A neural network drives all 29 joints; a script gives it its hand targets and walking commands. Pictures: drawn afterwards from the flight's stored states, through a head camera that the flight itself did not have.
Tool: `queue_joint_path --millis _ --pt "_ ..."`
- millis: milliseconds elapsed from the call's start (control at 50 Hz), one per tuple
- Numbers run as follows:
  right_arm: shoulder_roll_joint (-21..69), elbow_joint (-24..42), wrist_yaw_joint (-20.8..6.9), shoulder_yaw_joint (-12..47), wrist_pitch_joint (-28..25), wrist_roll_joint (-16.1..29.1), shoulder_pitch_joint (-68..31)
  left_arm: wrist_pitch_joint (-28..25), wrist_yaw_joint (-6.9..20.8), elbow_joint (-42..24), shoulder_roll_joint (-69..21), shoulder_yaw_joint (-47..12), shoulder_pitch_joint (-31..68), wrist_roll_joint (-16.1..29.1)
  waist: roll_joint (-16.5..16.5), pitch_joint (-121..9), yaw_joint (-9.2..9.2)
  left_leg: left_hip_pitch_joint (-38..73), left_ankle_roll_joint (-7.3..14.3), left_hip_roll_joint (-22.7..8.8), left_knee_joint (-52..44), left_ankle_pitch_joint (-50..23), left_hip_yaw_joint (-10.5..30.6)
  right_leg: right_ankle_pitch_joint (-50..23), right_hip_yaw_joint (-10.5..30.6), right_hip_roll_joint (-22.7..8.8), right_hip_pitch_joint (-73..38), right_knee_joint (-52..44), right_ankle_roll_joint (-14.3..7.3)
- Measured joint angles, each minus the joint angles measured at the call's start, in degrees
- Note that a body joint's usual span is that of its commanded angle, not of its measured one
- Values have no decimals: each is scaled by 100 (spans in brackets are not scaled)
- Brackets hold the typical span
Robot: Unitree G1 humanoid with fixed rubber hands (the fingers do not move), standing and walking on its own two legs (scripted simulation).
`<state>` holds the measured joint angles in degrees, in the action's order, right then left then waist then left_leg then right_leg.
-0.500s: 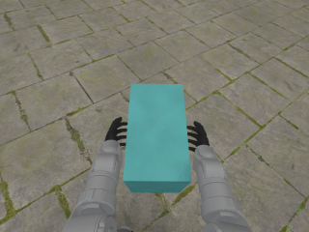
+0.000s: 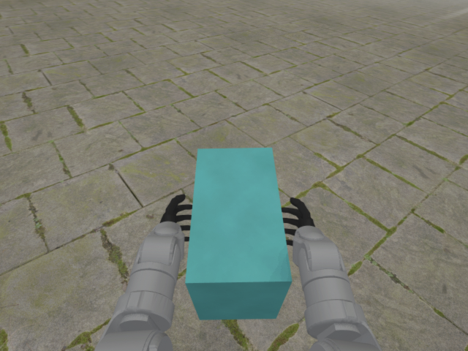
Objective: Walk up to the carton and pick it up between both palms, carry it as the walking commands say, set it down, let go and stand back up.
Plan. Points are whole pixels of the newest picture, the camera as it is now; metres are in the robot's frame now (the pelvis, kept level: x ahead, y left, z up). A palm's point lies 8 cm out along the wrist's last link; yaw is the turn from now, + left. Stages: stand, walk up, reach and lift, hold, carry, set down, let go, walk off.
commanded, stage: reach and lift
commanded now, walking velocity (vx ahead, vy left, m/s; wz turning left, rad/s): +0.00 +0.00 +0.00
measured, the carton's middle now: (236, 232) +0.37 -0.03 -0.02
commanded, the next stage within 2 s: hold in 1.50 s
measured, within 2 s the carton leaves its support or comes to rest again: neither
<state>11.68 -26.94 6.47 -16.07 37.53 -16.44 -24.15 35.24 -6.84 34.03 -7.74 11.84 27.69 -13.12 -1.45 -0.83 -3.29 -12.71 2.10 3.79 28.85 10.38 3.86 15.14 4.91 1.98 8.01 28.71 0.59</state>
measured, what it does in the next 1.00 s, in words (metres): stands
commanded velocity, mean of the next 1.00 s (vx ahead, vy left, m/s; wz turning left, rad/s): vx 0.00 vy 0.00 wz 0.00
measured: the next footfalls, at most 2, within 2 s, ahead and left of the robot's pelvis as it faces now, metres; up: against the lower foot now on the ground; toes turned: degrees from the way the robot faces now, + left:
none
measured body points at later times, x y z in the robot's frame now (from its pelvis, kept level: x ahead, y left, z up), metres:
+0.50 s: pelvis -0.01 -0.01 +0.00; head -0.07 +0.01 +0.44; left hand +0.33 +0.12 +0.05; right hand +0.32 -0.13 +0.06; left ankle +0.06 +0.09 -0.74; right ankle +0.01 -0.13 -0.74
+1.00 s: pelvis +0.00 -0.02 +0.00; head -0.06 -0.01 +0.45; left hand +0.33 +0.12 +0.05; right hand +0.32 -0.13 +0.05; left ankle +0.06 +0.09 -0.74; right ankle +0.01 -0.13 -0.74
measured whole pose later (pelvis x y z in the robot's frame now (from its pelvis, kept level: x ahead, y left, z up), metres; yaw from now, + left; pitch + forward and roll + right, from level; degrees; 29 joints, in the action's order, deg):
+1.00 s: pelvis +0.00 -0.02 +0.00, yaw -1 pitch -8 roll +0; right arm 11.9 -27.5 6.3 -13.7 40.4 -17.5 -24.6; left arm 39.7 -6.0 29.9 -8.1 13.0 25.7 -14.5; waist -1.0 -0.3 1.3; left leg -8.9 0.7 2.8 26.3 9.7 3.7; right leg 14.8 5.3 2.9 5.3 27.9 -0.6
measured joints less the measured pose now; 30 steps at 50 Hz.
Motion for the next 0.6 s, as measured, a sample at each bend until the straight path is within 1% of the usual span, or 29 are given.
queue_joint_path --millis 100,200,400,500,600 --pt "15 15 -9 -60 189 -32 -44 179 27 35 -34 71 83 -88 -11 -8 22 143 1 -12 -51 -23 -27 -32 31 7 -130 -44 3" --pt "55 -100 -27 -194 222 -107 -155 267 46 141 -26 156 219 -161 -25 33 85 157 -9 -28 -19 -27 -57 -31 60 24 -119 22 -5" --pt "44 -283 -22 -187 202 -189 -330 272 55 227 37 214 326 -144 36 40 245 114 -41 -36 41 -23 -37 -12 38 40 -69 107 -27" --pt "75 -425 -31 -239 213 -287 -430 305 71 252 39 326 332 -164 43 16 274 166 -58 -40 22 -15 -15 3 19 45 -120 95 -46" --pt "87 -380 -34 -209 223 -299 -389 309 85 180 -7 381 274 -203 32 11 331 235 -77 -60 -22 -6 -17 8 26 62 -180 62 -68"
